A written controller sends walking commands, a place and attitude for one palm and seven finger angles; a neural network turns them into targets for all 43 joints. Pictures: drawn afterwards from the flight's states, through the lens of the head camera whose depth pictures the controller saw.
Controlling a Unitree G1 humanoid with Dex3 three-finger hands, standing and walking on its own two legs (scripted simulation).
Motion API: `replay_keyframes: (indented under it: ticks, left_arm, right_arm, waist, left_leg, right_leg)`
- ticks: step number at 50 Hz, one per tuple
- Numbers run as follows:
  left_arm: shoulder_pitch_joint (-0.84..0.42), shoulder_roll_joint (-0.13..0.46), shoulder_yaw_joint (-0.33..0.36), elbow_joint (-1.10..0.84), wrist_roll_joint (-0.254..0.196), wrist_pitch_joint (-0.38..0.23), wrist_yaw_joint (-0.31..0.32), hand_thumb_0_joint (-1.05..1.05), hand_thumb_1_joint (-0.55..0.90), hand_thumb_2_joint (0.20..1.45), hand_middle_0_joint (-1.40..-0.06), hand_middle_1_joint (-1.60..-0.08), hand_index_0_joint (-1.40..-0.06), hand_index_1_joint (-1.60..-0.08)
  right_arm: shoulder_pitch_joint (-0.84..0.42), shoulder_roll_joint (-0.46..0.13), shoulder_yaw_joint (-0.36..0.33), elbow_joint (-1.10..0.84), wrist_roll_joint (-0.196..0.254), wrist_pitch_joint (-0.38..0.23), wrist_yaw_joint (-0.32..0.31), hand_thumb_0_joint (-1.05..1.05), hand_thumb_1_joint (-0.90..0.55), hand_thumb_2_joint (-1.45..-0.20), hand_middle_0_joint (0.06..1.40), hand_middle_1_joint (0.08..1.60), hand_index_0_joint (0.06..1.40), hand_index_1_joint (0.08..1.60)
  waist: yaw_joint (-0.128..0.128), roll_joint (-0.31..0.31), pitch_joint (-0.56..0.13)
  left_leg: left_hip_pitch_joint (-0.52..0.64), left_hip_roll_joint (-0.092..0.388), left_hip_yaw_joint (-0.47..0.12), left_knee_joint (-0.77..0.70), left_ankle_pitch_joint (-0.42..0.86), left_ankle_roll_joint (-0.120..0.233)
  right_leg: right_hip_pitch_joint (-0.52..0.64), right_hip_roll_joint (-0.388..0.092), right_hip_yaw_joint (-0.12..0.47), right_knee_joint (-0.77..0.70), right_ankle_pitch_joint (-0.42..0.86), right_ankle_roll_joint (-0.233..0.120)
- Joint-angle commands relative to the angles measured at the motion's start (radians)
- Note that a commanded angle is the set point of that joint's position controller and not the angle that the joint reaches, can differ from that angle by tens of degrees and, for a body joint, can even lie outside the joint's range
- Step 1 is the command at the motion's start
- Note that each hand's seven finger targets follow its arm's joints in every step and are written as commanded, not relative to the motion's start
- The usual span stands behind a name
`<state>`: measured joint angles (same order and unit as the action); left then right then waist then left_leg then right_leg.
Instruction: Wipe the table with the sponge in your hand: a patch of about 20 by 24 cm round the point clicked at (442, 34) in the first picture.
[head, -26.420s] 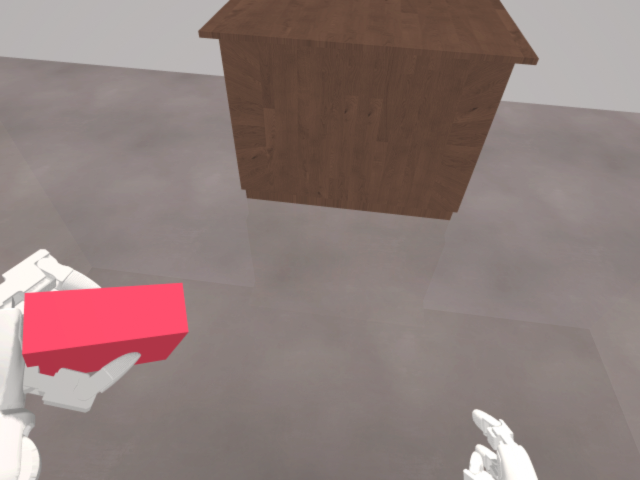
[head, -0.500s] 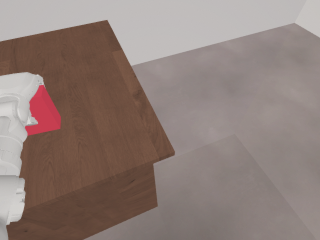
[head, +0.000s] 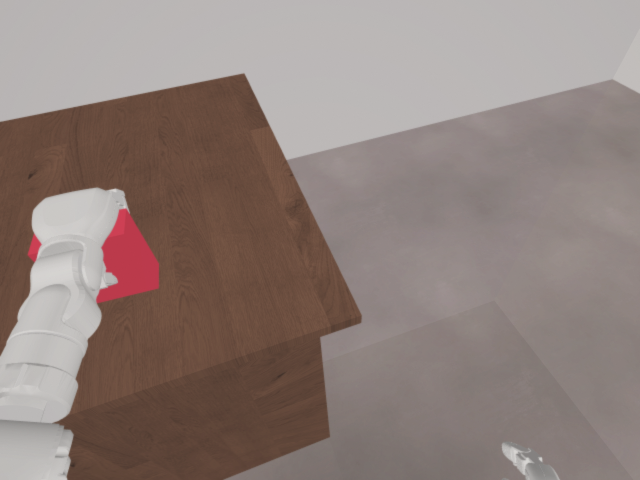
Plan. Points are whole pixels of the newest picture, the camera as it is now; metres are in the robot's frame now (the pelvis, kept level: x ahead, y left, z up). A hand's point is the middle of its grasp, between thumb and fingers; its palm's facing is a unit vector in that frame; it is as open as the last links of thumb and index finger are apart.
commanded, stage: wipe back along the middle lane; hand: left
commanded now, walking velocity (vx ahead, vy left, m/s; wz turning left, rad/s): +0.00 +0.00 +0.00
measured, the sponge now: (108, 268) +0.36 +0.34 +0.06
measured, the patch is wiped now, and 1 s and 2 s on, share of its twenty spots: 0.35 0.50 0.55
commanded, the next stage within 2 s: slide across to the third lane in 0.98 s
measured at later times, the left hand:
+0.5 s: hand (99, 267) +0.33 +0.31 +0.10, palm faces +0.02 +0.01 -1.00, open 9.3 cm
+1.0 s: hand (104, 302) +0.28 +0.28 +0.10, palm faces +0.08 -0.02 -1.00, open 9.3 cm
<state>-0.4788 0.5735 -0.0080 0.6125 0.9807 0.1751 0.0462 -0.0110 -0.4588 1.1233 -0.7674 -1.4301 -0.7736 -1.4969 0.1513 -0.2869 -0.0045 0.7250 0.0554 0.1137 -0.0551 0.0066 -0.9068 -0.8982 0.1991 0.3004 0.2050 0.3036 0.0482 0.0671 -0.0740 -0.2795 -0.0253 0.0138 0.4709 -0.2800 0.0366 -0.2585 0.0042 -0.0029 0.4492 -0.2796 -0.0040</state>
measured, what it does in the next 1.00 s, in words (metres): stands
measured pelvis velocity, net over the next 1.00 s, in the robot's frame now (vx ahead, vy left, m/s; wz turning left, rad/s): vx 0.00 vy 0.00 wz -0.01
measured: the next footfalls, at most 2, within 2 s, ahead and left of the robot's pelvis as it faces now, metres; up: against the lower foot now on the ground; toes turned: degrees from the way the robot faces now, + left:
none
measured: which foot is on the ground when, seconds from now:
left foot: down 0.00-1.00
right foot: down 0.00-1.00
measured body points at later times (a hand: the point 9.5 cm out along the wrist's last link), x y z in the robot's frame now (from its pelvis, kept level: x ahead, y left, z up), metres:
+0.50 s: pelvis +0.00 +0.00 +0.00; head +0.01 -0.03 +0.45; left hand +0.32 +0.31 +0.16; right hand +0.18 -0.24 -0.12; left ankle -0.03 +0.10 -0.74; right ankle -0.04 -0.12 -0.74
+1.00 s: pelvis +0.00 +0.00 +0.00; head +0.00 -0.05 +0.45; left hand +0.27 +0.28 +0.16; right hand +0.23 -0.22 -0.10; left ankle -0.03 +0.10 -0.74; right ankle -0.04 -0.12 -0.74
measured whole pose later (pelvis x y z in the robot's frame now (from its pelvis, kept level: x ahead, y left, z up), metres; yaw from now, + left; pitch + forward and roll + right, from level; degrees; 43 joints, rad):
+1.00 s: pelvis +0.00 +0.00 +0.00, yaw +0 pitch +1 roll +0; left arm -0.02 0.47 -0.08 -0.02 0.95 0.43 0.05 0.04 -0.44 1.10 -0.72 -1.46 -0.77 -1.48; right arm 0.05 -0.28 0.03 0.68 0.05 0.08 -0.04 0.01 -0.91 -0.90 0.20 0.30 0.20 0.30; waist 0.10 0.10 -0.05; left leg -0.18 -0.03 0.02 0.45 -0.29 0.03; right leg -0.17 0.00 0.01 0.46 -0.30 -0.01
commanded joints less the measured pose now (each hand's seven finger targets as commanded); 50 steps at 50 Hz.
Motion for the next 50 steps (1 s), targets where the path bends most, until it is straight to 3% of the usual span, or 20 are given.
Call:
replay_keyframes:
  ticks: [1,10,12,14,16,19,20,25,26,28,29,30,34,36,39,40,44,46,49,50]
  left_arm:
    - [-0.181,0.16,-0.002,-0.113,0.007,0.029,-0.025,0.0,0.1,1.3,-1.2,-1.6,-1.2,-1.6]
    - [-0.083,0.145,0.003,-0.194,-0.017,0.069,-0.041,0.0,0.1,1.3,-1.2,-1.6,-1.2,-1.6]
    - [-0.053,0.104,-0.023,-0.238,-0.027,0.079,-0.045,0.0,0.1,1.3,-1.2,-1.6,-1.2,-1.6]
    - [-0.02,0.111,-0.002,-0.27,-0.033,0.088,-0.047,0.0,0.1,1.3,-1.2,-1.6,-1.2,-1.6]
    - [0.01,0.082,-0.026,-0.304,-0.036,0.1,-0.046,0.0,0.1,1.3,-1.2,-1.6,-1.2,-1.6]
    - [0.072,0.099,0.009,-0.371,-0.051,0.12,-0.042,0.0,0.1,1.3,-1.2,-1.6,-1.2,-1.6]
    - [0.08,0.059,-0.025,-0.379,-0.053,0.127,-0.039,0.0,0.1,1.3,-1.2,-1.6,-1.2,-1.6]
    - [0.081,0.065,-0.027,-0.408,-0.054,0.178,-0.041,0.0,0.1,1.3,-1.2,-1.6,-1.2,-1.6]
    - [0.084,0.046,-0.041,-0.416,-0.055,0.183,-0.043,0.0,0.1,1.3,-1.2,-1.6,-1.2,-1.6]
    - [0.145,0.069,-0.01,-0.445,-0.06,0.184,-0.046,0.0,0.1,1.3,-1.2,-1.6,-1.2,-1.6]
    - [0.151,0.092,0.009,-0.458,-0.059,0.187,-0.046,0.0,0.1,1.3,-1.2,-1.6,-1.2,-1.6]
    - [0.176,0.046,-0.023,-0.458,-0.064,0.189,-0.048,0.0,0.1,1.3,-1.2,-1.6,-1.2,-1.6]
    - [0.213,0.076,0.007,-0.53,-0.072,0.202,-0.05,0.0,0.1,1.3,-1.2,-1.6,-1.2,-1.6]
    - [0.256,0.007,-0.04,-0.537,-0.075,0.208,-0.049,0.0,0.1,1.3,-1.2,-1.6,-1.2,-1.6]
    - [0.277,0.035,-0.015,-0.585,-0.072,0.228,-0.042,0.0,0.1,1.3,-1.2,-1.6,-1.2,-1.6]
    - [0.284,0.004,-0.04,-0.6,-0.075,0.232,-0.041,0.0,0.1,1.3,-1.2,-1.6,-1.2,-1.6]
    - [0.368,0.01,-0.023,-0.663,-0.076,0.247,-0.036,0.0,0.1,1.3,-1.2,-1.6,-1.2,-1.6]
    - [0.417,-0.034,-0.051,-0.687,-0.083,0.254,-0.034,0.0,0.1,1.3,-1.2,-1.6,-1.2,-1.6]
    - [0.427,-0.002,-0.029,-0.727,-0.073,0.273,-0.024,0.0,0.1,1.3,-1.2,-1.6,-1.2,-1.6]
    - [0.441,-0.035,-0.052,-0.724,-0.075,0.278,-0.022,0.0,0.1,1.3,-1.2,-1.6,-1.2,-1.6]
  right_arm:
    - [-0.064,-0.141,-0.035,-0.118,0.0,-0.035,-0.014,0.0,-0.9,-0.9,0.2,0.3,0.2,0.3]
    - [-0.095,-0.139,-0.027,-0.142,-0.002,-0.048,-0.017,0.0,-0.9,-0.9,0.2,0.3,0.2,0.3]
    - [-0.103,-0.136,-0.027,-0.151,-0.001,-0.052,-0.013,0.0,-0.9,-0.9,0.2,0.3,0.2,0.3]
    - [-0.119,-0.138,-0.026,-0.155,-0.004,-0.055,-0.012,0.0,-0.9,-0.9,0.2,0.3,0.2,0.3]
    - [-0.12,-0.136,-0.026,-0.156,-0.002,-0.058,-0.009,0.0,-0.9,-0.9,0.2,0.3,0.2,0.3]
    - [-0.145,-0.136,-0.024,-0.166,-0.003,-0.061,-0.004,0.0,-0.9,-0.9,0.2,0.3,0.2,0.3]
    - [-0.142,-0.13,-0.024,-0.162,-0.002,-0.064,-0.003,0.0,-0.9,-0.9,0.2,0.3,0.2,0.3]
    - [-0.168,-0.132,-0.016,-0.158,0.0,-0.064,-0.009,0.0,-0.9,-0.9,0.2,0.3,0.2,0.3]
    - [-0.173,-0.13,-0.015,-0.16,-0.001,-0.067,-0.01,0.0,-0.9,-0.9,0.2,0.3,0.2,0.3]
    - [-0.186,-0.127,-0.014,-0.168,-0.003,-0.073,-0.01,0.0,-0.9,-0.9,0.2,0.3,0.2,0.3]
    - [-0.188,-0.132,-0.013,-0.167,-0.005,-0.069,-0.009,0.0,-0.9,-0.9,0.2,0.3,0.2,0.3]
    - [-0.19,-0.121,-0.011,-0.17,-0.003,-0.072,-0.008,0.0,-0.9,-0.9,0.2,0.3,0.2,0.3]
    - [-0.21,-0.123,-0.008,-0.179,-0.005,-0.071,-0.006,0.0,-0.9,-0.9,0.2,0.3,0.2,0.3]
    - [-0.214,-0.114,-0.005,-0.181,-0.003,-0.077,-0.003,0.0,-0.9,-0.9,0.2,0.3,0.2,0.3]
    - [-0.23,-0.118,-0.005,-0.185,-0.006,-0.075,-0.001,0.0,-0.9,-0.9,0.2,0.3,0.2,0.3]
    - [-0.233,-0.111,-0.003,-0.188,-0.005,-0.079,0.0,0.0,-0.9,-0.9,0.2,0.3,0.2,0.3]
    - [-0.252,-0.11,-0.002,-0.195,-0.006,-0.079,0.006,0.0,-0.9,-0.9,0.2,0.3,0.2,0.3]
    - [-0.258,-0.102,0.001,-0.196,-0.004,-0.083,0.011,0.0,-0.9,-0.9,0.2,0.3,0.2,0.3]
    - [-0.27,-0.107,0.001,-0.197,-0.008,-0.08,0.011,0.0,-0.9,-0.9,0.2,0.3,0.2,0.3]
    - [-0.273,-0.099,0.006,-0.198,-0.007,-0.082,0.013,0.0,-0.9,-0.9,0.2,0.3,0.2,0.3]
  waist:
    - [-0.006,-0.074,-0.177]
    - [0.016,-0.076,-0.19]
    - [0.018,-0.084,-0.196]
    - [0.029,-0.076,-0.202]
    - [0.021,-0.08,-0.188]
    - [0.04,-0.069,-0.19]
    - [0.028,-0.08,-0.181]
    - [0.026,-0.106,-0.133]
    - [0.028,-0.11,-0.131]
    - [0.046,-0.123,-0.163]
    - [0.049,-0.094,-0.172]
    - [0.042,-0.116,-0.151]
    - [0.051,-0.084,-0.148]
    - [0.044,-0.105,-0.124]
    - [0.053,-0.091,-0.133]
    - [0.049,-0.1,-0.133]
    - [0.063,-0.089,-0.144]
    - [0.058,-0.116,-0.125]
    - [0.063,-0.101,-0.123]
    - [0.059,-0.116,-0.105]
  left_leg:
    - [0.073,-0.002,-0.001,-0.033,0.403,-0.002]
    - [0.075,-0.003,-0.005,-0.034,0.4,-0.006]
    - [0.085,-0.001,-0.007,-0.031,0.413,-0.006]
    - [0.089,0.001,-0.011,-0.03,0.451,-0.008]
    - [0.094,0.004,-0.011,-0.029,0.447,-0.009]
    - [0.093,0.005,-0.017,-0.033,0.464,-0.012]
    - [0.098,0.005,-0.014,-0.032,0.451,-0.01]
    - [0.084,0.005,-0.014,-0.054,0.371,-0.009]
    - [0.087,0.002,-0.013,-0.054,0.369,-0.007]
    - [0.092,-0.003,-0.011,-0.047,0.395,-0.005]
    - [0.094,0.001,-0.012,-0.052,0.4,-0.011]
    - [0.092,-0.001,-0.009,-0.047,0.404,-0.008]
    - [0.098,0.001,-0.009,-0.052,0.402,-0.012]
    - [0.103,0.003,-0.01,-0.05,0.422,-0.011]
    - [0.11,0.002,-0.01,-0.052,0.425,-0.015]
    - [0.11,0.001,-0.007,-0.05,0.422,-0.012]
    - [0.12,-0.001,-0.006,-0.05,0.446,-0.016]
    - [0.117,0.001,-0.006,-0.049,0.456,-0.014]
    - [0.117,-0.002,-0.004,-0.052,0.434,-0.017]
    - [0.109,-0.002,-0.003,-0.055,0.422,-0.015]
  right_leg:
    - [0.109,0.027,-0.012,-0.012,0.364,-0.051]
    - [0.137,0.024,-0.007,-0.004,0.362,-0.052]
    - [0.138,0.026,-0.011,-0.004,0.371,-0.049]
    - [0.15,0.026,-0.002,-0.004,0.391,-0.053]
    - [0.134,0.028,-0.013,0.0,0.374,-0.048]
    - [0.157,0.028,-0.003,-0.001,0.383,-0.053]
    - [0.146,0.029,-0.01,0.002,0.372,-0.047]
    - [0.136,0.03,-0.017,-0.01,0.312,-0.048]
    - [0.137,0.031,-0.015,-0.014,0.318,-0.048]
    - [0.176,0.028,-0.008,-0.006,0.359,-0.047]
    - [0.183,0.027,-0.002,-0.004,0.355,-0.051]
    - [0.178,0.027,-0.009,-0.002,0.364,-0.046]
    - [0.186,0.028,0.0,-0.005,0.363,-0.048]
    - [0.17,0.031,-0.008,-0.005,0.371,-0.045]
    - [0.184,0.03,0.002,-0.006,0.378,-0.048]
    - [0.186,0.028,-0.003,-0.003,0.386,-0.044]
    - [0.21,0.031,0.011,0.0,0.411,-0.046]
    - [0.208,0.031,0.003,0.001,0.426,-0.041]
    - [0.211,0.034,0.021,0.001,0.416,-0.046]
    - [0.207,0.032,0.01,0.0,0.407,-0.043]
